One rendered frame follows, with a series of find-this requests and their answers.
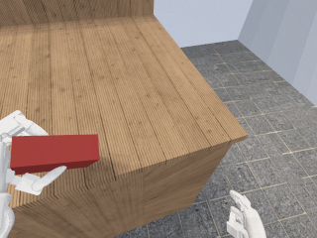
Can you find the robot left forearm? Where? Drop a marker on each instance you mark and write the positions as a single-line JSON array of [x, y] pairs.
[[7, 216]]

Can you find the robot left hand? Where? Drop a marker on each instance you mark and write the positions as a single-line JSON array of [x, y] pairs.
[[13, 125]]

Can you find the sponge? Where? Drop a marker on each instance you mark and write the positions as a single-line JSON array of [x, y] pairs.
[[44, 153]]

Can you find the table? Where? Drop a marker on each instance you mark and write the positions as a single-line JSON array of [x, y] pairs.
[[109, 68]]

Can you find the robot right hand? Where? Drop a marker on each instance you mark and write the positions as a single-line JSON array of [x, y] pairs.
[[249, 223]]

